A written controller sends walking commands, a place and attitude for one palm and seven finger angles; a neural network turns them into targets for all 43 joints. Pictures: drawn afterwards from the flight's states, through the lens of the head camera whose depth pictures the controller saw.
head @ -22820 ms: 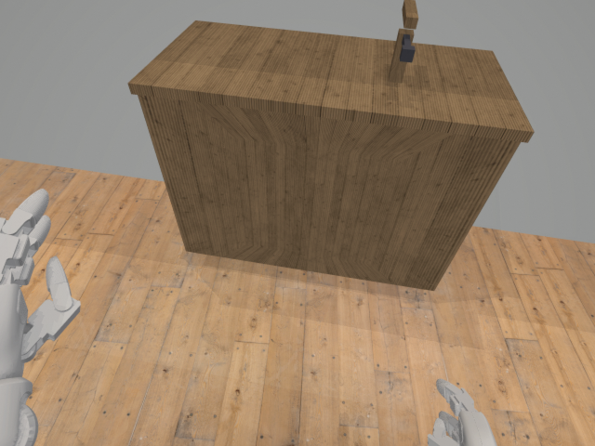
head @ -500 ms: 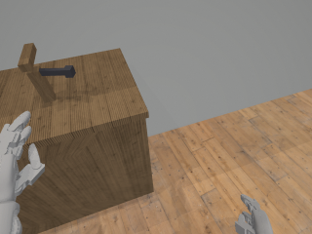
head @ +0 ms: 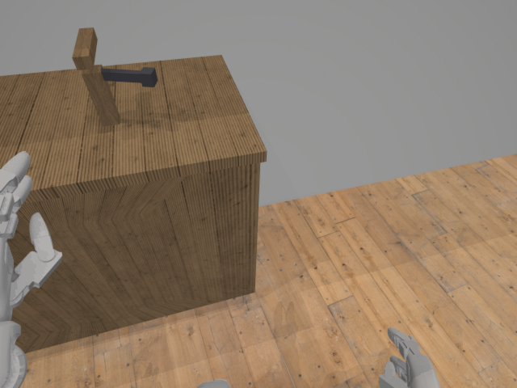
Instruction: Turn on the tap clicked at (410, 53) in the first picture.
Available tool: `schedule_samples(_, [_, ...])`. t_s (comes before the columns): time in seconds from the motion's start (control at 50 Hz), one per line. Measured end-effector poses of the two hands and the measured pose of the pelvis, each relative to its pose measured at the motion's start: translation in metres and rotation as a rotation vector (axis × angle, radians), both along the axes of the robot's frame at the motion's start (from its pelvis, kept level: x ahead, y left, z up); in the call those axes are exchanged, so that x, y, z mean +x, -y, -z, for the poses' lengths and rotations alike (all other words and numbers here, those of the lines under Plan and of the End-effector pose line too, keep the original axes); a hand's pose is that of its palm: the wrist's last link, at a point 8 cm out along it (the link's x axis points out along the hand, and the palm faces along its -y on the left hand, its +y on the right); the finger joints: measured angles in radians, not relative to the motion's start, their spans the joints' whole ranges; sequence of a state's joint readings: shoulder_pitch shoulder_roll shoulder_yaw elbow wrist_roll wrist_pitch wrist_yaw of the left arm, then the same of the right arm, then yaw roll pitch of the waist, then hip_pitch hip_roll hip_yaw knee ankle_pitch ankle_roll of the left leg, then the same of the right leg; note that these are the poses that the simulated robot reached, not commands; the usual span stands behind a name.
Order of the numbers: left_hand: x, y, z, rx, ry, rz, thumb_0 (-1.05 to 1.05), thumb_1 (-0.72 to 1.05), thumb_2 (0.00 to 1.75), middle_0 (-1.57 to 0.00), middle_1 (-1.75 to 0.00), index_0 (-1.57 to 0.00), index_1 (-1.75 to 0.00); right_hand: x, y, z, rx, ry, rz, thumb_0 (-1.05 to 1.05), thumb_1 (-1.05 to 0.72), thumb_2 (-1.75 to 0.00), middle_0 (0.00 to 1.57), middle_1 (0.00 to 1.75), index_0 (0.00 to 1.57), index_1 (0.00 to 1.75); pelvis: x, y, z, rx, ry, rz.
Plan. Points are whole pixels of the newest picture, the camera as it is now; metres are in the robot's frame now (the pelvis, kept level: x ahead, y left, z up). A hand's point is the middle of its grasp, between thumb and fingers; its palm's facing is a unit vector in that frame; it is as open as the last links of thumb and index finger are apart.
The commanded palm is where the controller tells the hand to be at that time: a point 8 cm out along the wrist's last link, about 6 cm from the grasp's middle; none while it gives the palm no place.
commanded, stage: step back with the hand held close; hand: left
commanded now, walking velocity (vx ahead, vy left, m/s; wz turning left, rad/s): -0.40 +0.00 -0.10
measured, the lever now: (148, 77) +0.64 +0.27 +0.16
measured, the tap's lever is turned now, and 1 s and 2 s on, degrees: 70 70 70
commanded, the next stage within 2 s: stop stepping back and stand still in 0.42 s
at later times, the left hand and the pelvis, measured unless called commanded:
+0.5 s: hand (47, 323) +0.14 +0.21 +0.19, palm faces +0.33 -0.88 -0.33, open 7.4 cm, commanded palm +0.09 +0.26 +0.19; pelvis -0.09 -0.01 +0.01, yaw -4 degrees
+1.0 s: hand out of the picture +0.02 +0.25 +0.19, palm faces +0.43 -0.85 -0.31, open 7.4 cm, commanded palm -0.01 +0.28 +0.19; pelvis -0.18 +0.01 +0.01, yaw -2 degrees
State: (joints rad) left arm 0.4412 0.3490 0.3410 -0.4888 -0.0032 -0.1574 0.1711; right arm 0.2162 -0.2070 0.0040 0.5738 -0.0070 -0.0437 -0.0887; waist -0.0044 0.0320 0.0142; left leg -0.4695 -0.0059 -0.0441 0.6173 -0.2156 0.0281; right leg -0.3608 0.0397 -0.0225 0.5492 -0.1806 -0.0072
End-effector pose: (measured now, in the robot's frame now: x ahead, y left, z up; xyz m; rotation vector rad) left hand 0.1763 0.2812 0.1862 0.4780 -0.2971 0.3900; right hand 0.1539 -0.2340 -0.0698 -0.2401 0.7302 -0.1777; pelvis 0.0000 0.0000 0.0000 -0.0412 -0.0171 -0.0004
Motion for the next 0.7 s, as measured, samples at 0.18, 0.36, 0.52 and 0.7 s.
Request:
schedule_samples(0.18, [-0.031,-0.014,0.002,-0.039,0.065,0.004,0.01,0.89,0.90,-0.21,-0.30,-0.21,-0.31,-0.021,-0.008,0.003,-0.048,-0.032,-0.011,0.02,-0.90,-0.90,0.20,0.30,0.20,0.30,-0.025,-0.014,0.006,-0.006,-0.009,-0.017])
schedule_samples(0.36, [-0.055,-0.014,-0.009,-0.089,0.050,-0.020,0.01,0.90,0.90,-0.21,-0.30,-0.21,-0.31,-0.042,-0.031,-0.012,0.035,0.014,-0.051,0.02,-0.90,-0.90,0.20,0.30,0.20,0.30,-0.053,-0.008,-0.011,-0.016,-0.055,0.028])
schedule_samples(0.52, [-0.073,0.032,-0.010,-0.045,0.011,0.137,0.01,0.89,0.90,-0.21,-0.30,-0.21,-0.31,-0.071,-0.013,-0.006,0.076,0.024,-0.023,0.01,-0.90,-0.90,0.20,0.30,0.21,0.30,-0.095,0.009,-0.008,-0.005,-0.057,0.071])
schedule_samples(0.7, [-0.101,0.007,0.007,-0.069,-0.058,0.090,0.01,0.89,0.90,-0.22,-0.30,-0.21,-0.31,-0.134,0.030,-0.022,-0.042,0.002,0.109,0.02,-0.90,-0.90,0.20,0.30,0.20,0.30,-0.118,0.002,-0.010,0.011,-0.033,0.064])
